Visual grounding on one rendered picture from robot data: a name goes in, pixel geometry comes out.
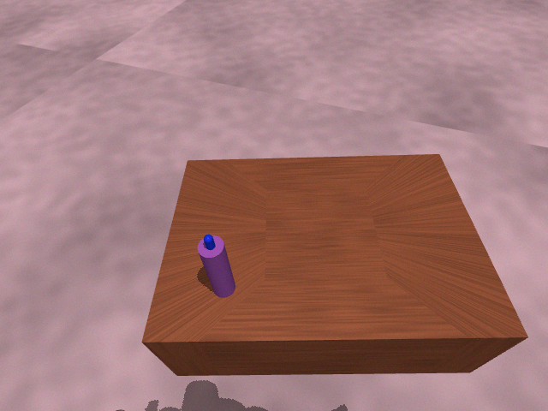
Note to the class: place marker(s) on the bottle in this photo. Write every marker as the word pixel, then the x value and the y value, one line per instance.
pixel 215 260

